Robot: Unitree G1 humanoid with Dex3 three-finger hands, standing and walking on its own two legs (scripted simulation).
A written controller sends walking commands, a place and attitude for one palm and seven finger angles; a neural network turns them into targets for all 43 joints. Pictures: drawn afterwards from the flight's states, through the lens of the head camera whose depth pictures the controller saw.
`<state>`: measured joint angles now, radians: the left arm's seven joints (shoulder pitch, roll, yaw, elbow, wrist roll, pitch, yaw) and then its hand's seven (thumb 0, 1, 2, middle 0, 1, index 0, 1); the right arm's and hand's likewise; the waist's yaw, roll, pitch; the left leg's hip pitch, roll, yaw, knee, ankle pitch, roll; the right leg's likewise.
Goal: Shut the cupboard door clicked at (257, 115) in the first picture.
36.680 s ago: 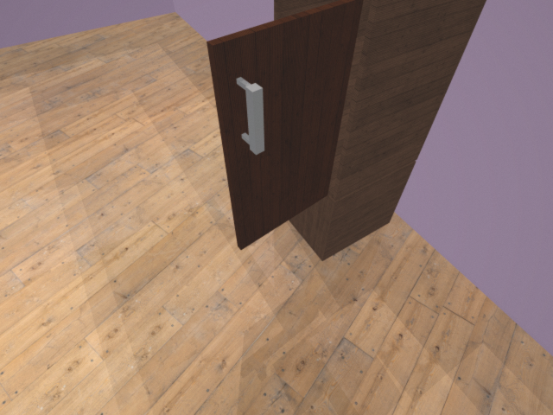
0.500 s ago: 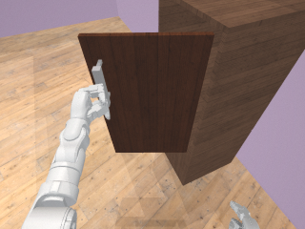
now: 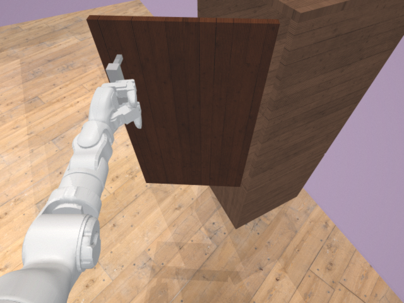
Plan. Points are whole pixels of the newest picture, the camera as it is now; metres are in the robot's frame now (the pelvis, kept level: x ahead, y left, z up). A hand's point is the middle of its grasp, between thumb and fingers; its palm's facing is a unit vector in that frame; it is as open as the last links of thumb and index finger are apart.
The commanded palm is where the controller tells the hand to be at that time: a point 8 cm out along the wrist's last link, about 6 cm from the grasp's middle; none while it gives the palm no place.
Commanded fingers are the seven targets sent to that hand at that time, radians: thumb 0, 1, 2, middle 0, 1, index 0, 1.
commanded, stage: push the door shut along its arc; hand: left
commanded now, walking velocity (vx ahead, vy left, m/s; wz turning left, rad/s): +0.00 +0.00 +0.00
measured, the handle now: (124, 89) +0.53 +0.16 +0.13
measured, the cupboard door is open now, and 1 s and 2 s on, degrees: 60 44 31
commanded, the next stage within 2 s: pull the fist back off the door in 1.26 s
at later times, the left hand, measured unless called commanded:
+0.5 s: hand (152, 93) +0.51 +0.10 +0.14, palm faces -0.26 -0.97 -0.03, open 3.1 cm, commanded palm +0.52 +0.14 +0.13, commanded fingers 0.00 0.90 0.90 -1.30 -1.50 -1.30 -1.50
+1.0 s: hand (171, 74) +0.57 +0.06 +0.14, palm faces -0.37 -0.93 -0.01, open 2.8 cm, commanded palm +0.59 +0.10 +0.13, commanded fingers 0.00 0.90 0.90 -1.30 -1.50 -1.30 -1.50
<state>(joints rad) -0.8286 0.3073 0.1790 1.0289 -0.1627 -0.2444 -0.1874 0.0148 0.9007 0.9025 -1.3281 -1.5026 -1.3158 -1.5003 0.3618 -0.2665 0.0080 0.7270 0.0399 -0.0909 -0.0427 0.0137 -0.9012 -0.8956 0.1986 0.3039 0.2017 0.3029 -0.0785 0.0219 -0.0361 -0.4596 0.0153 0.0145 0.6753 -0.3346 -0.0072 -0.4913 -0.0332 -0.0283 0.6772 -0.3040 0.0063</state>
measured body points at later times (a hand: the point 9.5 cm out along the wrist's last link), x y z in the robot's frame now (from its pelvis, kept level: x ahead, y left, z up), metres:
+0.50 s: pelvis -0.01 +0.00 -0.01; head +0.09 +0.00 +0.43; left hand +0.52 +0.15 +0.14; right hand -0.02 -0.27 -0.13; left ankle +0.00 +0.12 -0.72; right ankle +0.02 -0.12 -0.72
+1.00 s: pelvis +0.00 +0.00 -0.02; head +0.14 -0.01 +0.41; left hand +0.58 +0.11 +0.14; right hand -0.08 -0.26 -0.13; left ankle +0.00 +0.12 -0.72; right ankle +0.02 -0.12 -0.72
